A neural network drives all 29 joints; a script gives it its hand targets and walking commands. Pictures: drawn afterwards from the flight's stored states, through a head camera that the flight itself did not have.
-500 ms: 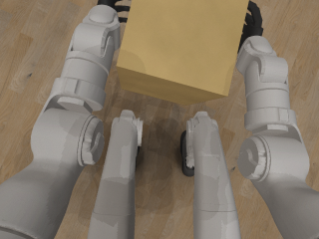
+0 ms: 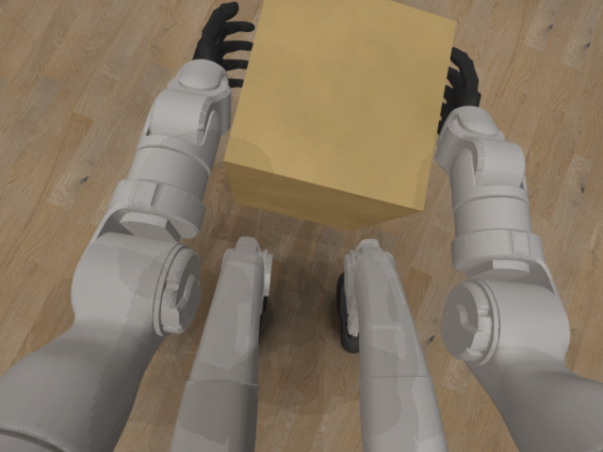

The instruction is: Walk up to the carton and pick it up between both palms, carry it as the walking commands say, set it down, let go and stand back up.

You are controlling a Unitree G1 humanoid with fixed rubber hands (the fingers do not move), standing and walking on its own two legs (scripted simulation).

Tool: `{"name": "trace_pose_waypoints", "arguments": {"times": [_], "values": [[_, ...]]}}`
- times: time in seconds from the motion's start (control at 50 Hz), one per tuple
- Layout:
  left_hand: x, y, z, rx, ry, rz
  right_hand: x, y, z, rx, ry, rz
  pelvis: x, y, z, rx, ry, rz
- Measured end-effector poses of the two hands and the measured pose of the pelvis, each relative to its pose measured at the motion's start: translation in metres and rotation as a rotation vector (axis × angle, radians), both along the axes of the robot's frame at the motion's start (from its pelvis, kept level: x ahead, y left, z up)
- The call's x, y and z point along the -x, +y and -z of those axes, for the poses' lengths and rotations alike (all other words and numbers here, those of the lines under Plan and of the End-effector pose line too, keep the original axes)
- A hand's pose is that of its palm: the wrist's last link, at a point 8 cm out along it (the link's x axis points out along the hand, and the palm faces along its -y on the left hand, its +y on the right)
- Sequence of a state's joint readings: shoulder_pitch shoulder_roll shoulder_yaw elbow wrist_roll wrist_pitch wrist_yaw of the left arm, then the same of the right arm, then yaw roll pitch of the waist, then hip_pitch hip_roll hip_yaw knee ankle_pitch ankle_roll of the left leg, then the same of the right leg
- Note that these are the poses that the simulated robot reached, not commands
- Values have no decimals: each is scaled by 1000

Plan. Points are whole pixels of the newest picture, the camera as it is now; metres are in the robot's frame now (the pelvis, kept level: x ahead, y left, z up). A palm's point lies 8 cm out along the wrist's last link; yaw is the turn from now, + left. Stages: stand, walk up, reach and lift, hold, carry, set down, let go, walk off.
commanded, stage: reach and lift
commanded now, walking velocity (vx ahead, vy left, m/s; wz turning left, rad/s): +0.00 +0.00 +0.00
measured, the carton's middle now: (322, 130) +0.48 -0.03 -0.09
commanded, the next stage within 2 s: none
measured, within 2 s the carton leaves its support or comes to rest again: neither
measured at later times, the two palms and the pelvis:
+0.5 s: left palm (194, 51) +0.49 +0.10 +0.07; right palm (496, 108) +0.45 -0.18 +0.05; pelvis +0.00 +0.00 +0.06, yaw +0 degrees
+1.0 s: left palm out of the picture +0.47 +0.11 +0.17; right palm (588, 54) +0.43 -0.18 +0.16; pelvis +0.09 -0.01 +0.14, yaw +0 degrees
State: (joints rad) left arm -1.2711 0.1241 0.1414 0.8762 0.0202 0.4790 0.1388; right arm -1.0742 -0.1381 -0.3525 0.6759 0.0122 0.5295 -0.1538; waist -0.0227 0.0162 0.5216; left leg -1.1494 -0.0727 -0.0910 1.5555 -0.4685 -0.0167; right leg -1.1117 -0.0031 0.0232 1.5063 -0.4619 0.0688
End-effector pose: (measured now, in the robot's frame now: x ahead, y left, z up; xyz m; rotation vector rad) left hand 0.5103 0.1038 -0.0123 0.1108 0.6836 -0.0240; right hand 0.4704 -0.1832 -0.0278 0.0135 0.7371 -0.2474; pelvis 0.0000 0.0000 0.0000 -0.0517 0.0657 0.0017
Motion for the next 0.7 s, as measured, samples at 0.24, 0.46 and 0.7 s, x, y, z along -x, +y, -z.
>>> {"name": "trace_pose_waypoints", "arguments": {"times": [0.24,0.46,0.7], "values": [[10,1,-36,-1,-4,1,10,1,-36,-2,-4,2,-2,0,-30,-5,-43,-2],[23,0,-70,-9,-7,2,23,0,-69,-11,-7,7,-4,-2,-56,-12,-88,-3],[32,0,-126,18,-20,-19,30,0,-125,-34,-30,29,-30,-5,-86,-22,1,3]]}}
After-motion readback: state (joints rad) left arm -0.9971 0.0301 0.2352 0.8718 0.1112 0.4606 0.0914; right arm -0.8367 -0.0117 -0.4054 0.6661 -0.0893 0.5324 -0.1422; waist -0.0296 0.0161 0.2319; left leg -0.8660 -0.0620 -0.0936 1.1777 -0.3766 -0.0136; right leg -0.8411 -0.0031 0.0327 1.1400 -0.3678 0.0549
